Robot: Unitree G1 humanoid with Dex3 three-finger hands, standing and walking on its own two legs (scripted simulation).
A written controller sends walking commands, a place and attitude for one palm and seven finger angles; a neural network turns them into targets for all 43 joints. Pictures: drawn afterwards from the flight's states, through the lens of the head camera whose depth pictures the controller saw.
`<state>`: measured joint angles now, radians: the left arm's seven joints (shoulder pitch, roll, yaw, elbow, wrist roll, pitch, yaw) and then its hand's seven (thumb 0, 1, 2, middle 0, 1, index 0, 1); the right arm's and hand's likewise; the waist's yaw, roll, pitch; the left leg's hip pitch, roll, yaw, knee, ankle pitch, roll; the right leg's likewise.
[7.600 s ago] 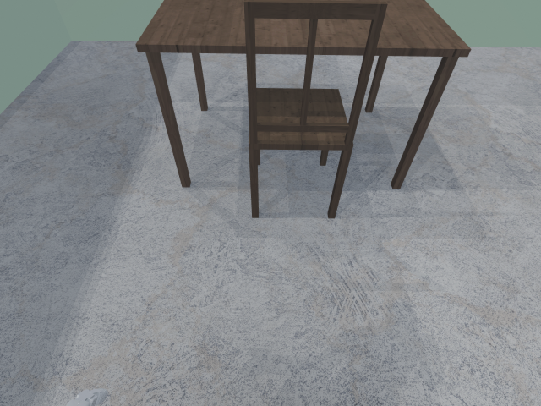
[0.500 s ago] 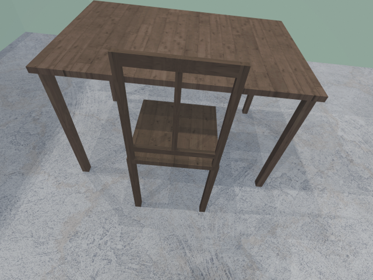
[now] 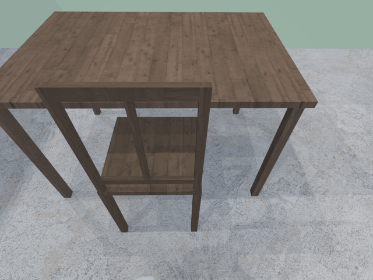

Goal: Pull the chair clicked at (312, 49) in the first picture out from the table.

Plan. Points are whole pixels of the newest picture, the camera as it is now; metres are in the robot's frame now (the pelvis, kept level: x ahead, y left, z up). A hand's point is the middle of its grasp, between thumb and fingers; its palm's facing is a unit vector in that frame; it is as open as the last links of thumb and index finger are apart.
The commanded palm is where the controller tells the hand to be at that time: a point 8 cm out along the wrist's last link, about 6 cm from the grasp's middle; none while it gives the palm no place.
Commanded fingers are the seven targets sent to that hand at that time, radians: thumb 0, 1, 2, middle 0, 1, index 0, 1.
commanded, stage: come to a stop and stand still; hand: left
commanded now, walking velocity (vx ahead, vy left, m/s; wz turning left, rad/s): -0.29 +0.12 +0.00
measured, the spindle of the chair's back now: (139, 146) +0.48 +0.16 -0.05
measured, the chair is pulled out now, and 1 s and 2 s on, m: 0.00 0.00 0.00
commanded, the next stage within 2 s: look again from close up in 1.54 s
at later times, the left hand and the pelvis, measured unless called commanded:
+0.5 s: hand out of the picture +0.05 +0.19 -0.17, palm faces +0.00 -0.97 -0.26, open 7.4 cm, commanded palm none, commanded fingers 0.00 0.90 0.90 -0.20 -0.30 -0.20 -0.30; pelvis +0.04 +0.00 +0.00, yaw -2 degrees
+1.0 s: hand out of the picture +0.12 +0.20 -0.17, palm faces -0.06 -0.98 -0.20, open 7.4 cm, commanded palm none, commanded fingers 0.00 0.90 0.90 -0.20 -0.30 -0.20 -0.30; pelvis +0.03 +0.03 +0.00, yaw -3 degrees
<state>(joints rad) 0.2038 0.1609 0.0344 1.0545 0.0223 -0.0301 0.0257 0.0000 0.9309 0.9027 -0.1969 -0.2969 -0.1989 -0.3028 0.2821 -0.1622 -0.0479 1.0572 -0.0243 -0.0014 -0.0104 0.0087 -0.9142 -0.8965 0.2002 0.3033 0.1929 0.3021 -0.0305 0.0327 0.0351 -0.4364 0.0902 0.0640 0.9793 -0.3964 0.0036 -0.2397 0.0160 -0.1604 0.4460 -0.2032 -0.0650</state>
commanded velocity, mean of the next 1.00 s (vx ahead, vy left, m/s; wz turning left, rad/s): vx -0.07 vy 0.00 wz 0.00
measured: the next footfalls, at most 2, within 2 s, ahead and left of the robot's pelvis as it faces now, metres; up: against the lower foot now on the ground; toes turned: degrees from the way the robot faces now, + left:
left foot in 0.12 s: +0.10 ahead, +0.11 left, +0.00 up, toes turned +0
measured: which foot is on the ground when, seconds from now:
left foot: up 0.00-0.10, down 0.12-1.00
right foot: down 0.00-1.00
